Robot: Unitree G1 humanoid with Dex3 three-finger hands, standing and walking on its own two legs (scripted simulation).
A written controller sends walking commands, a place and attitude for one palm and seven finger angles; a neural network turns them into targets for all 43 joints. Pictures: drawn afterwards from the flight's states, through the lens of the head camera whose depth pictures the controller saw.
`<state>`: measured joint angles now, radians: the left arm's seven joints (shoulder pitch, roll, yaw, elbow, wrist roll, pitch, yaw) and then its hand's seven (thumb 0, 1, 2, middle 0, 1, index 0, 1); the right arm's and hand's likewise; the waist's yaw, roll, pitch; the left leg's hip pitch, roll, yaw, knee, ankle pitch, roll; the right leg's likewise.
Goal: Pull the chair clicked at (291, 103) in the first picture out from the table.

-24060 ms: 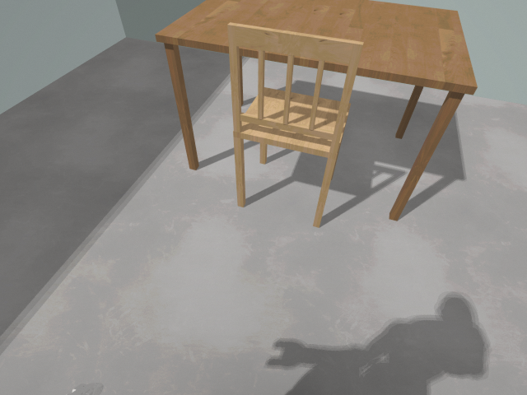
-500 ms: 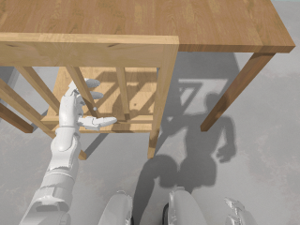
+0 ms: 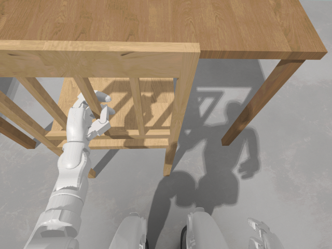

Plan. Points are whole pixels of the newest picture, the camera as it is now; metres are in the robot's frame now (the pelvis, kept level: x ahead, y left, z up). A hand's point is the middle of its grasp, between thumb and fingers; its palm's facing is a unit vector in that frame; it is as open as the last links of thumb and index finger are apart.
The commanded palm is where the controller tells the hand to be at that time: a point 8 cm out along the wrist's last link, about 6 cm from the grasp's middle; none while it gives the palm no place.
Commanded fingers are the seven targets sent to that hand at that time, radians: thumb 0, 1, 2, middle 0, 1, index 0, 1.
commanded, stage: hook a spindle and tug to test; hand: left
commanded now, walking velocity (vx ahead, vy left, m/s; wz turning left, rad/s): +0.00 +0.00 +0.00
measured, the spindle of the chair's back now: (97, 110) +0.43 +0.17 +0.02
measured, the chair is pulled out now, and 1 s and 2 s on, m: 0.00 0.03 0.14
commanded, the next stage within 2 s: step backward, pulling the chair out in 0.42 s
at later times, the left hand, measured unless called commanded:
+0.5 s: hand (107, 130) +0.38 +0.14 +0.02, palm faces +0.03 -1.00 -0.01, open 5.2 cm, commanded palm +0.35 +0.18 +0.02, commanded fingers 0.00 0.90 0.90 -0.50 -1.45 -0.50 -1.45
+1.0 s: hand (105, 125) +0.38 +0.14 +0.04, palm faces -0.05 -0.99 -0.13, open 4.9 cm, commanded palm +0.35 +0.19 +0.04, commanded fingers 0.00 0.90 0.90 -0.50 -1.45 -0.50 -1.45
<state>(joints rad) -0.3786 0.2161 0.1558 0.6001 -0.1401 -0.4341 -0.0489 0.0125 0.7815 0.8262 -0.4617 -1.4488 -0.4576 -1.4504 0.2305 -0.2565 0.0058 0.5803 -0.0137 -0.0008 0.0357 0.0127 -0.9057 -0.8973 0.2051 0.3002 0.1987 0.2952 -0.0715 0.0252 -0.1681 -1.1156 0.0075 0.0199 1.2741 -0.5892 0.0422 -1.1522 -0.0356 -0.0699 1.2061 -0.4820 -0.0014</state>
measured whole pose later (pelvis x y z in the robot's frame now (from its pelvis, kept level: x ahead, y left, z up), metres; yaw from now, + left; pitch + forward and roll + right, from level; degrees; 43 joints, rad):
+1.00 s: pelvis +0.06 +0.03 +0.11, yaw -3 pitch +7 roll -3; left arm -0.22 0.18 0.03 0.69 -0.05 -0.13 0.08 0.05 0.78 0.82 -0.30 -1.19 -0.49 -1.45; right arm 0.23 -0.24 -0.01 0.59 0.02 0.15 -0.07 0.01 -0.91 -0.90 0.20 0.30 0.20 0.30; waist -0.07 0.01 0.07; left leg -0.28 0.01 0.10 0.51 -0.34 0.06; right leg -0.38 -0.01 -0.04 0.52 -0.18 0.00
